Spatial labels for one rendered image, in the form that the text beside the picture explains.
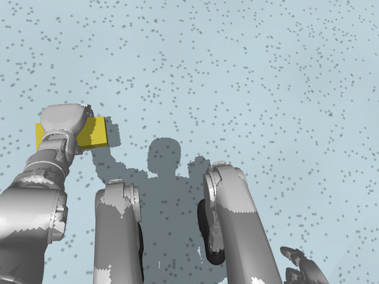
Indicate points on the right robot foot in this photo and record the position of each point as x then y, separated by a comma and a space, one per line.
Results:
213, 257

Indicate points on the right robot hand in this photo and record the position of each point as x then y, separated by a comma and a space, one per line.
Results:
309, 271

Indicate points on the left robot hand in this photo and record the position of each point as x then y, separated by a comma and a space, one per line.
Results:
68, 117

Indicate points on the small box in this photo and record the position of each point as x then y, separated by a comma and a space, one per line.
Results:
93, 134

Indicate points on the left robot arm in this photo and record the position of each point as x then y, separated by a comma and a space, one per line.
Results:
33, 210

